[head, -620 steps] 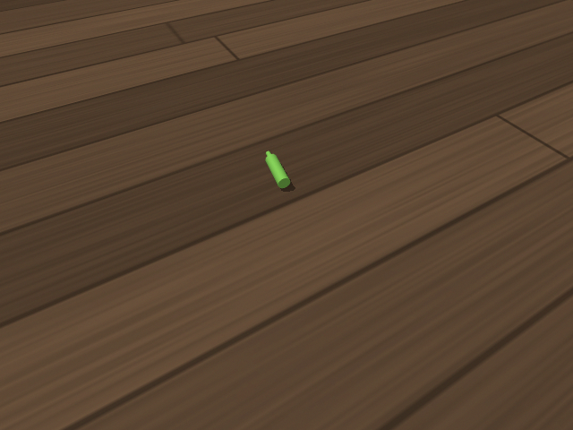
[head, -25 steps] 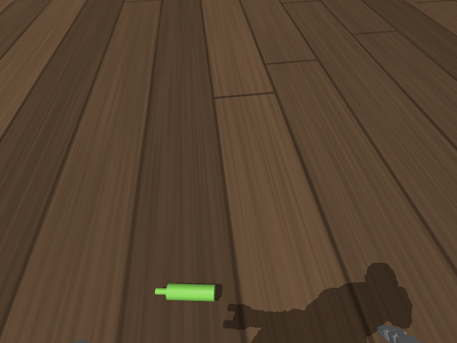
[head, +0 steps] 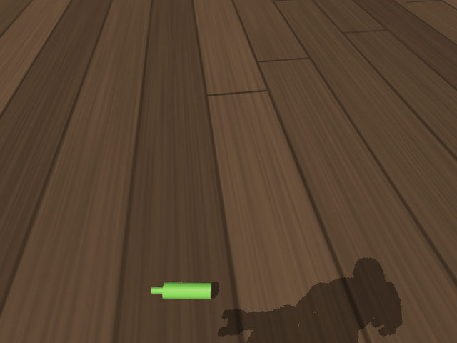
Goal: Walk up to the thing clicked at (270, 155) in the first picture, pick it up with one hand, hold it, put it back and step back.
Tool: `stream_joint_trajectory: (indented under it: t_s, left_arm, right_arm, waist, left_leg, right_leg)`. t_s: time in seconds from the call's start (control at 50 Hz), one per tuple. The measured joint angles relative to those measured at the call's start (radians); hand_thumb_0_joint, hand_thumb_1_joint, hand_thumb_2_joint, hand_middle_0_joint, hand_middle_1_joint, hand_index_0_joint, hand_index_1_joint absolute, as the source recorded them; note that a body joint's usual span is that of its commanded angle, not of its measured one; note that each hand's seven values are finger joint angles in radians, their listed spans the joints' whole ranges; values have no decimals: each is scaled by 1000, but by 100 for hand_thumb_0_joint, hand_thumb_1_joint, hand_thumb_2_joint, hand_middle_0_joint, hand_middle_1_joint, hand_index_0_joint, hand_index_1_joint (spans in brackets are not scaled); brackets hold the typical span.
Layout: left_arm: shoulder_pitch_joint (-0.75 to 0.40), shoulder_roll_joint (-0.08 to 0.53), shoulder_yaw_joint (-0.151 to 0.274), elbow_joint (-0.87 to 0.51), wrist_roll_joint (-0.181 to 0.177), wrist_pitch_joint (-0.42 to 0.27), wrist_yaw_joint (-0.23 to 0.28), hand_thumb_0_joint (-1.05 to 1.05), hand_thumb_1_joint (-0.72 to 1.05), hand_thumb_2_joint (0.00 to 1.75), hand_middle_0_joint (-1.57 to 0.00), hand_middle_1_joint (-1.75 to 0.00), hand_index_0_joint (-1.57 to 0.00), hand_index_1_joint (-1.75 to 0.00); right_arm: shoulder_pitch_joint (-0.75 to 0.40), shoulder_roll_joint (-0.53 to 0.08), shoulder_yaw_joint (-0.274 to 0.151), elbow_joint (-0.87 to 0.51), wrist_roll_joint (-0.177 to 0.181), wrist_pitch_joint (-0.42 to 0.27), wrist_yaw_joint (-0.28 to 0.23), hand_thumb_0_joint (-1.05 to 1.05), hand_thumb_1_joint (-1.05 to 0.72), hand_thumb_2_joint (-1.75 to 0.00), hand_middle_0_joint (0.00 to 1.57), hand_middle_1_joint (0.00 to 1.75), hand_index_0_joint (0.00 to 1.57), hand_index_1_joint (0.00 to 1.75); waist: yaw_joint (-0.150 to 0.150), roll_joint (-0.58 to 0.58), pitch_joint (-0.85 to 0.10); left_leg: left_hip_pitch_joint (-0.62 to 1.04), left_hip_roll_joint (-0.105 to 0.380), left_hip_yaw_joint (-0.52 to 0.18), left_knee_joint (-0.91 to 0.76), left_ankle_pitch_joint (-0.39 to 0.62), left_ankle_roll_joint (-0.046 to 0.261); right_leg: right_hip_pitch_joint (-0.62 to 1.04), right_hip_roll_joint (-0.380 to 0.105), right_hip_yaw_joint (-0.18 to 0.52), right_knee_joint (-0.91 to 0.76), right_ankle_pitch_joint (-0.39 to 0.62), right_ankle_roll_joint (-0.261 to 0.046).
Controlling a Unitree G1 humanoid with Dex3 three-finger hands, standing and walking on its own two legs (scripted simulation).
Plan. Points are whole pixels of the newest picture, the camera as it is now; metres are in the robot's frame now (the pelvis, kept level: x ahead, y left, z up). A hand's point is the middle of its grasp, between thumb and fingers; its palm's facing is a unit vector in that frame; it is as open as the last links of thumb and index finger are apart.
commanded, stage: walk up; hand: left
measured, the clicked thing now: (181, 290) +0.44 +0.22 -0.75
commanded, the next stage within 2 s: stand in 0.16 s
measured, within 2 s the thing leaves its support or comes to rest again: neither
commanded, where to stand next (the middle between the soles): +0.03 +0.00 m, yaw -1 degrees
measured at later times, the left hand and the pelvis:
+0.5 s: hand out of the picture +0.07 +0.25 -0.16, palm faces -0.02 -0.94 -0.33, open 7.4 cm; pelvis +0.00 +0.00 +0.00, yaw +0 degrees
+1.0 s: hand out of the picture +0.06 +0.24 -0.15, palm faces -0.02 -0.94 -0.35, open 7.4 cm; pelvis +0.00 -0.01 +0.00, yaw +0 degrees
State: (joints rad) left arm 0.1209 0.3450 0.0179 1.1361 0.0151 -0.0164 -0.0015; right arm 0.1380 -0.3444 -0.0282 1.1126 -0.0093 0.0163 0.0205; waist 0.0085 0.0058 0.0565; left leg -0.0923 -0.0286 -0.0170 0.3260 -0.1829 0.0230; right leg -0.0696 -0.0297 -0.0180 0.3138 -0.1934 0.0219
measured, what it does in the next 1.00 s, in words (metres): stands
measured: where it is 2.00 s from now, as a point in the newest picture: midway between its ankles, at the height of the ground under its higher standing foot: outside the picture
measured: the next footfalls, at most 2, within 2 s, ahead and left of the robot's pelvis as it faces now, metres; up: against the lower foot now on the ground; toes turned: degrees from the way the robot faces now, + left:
none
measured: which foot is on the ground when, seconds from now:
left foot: down 0.00-1.00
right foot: down 0.00-1.00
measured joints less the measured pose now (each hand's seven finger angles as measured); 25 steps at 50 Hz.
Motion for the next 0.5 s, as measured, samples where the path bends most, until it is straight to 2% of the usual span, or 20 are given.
stream_joint_trajectory:
  t_s: [0.16,0.5]
  left_arm:
    - [-12,1,0,-1,-1,0,4,1,90,90,-21,-29,-20,-30]
    - [-6,-4,-18,-18,-6,5,-4,1,90,90,-21,-29,-20,-30]
  right_arm:
    - [-11,0,-2,0,2,-2,-2,0,-90,-89,20,30,21,30]
    - [-36,-11,22,4,3,-29,-11,0,-90,-89,20,30,21,30]
  waist:
    - [-2,5,-6]
    - [-5,-5,-5]
  left_leg:
    - [0,-3,0,3,-3,3]
    - [6,0,1,-24,14,-3]
  right_leg:
    - [1,-3,0,2,-4,3]
    - [0,-1,1,-14,8,0]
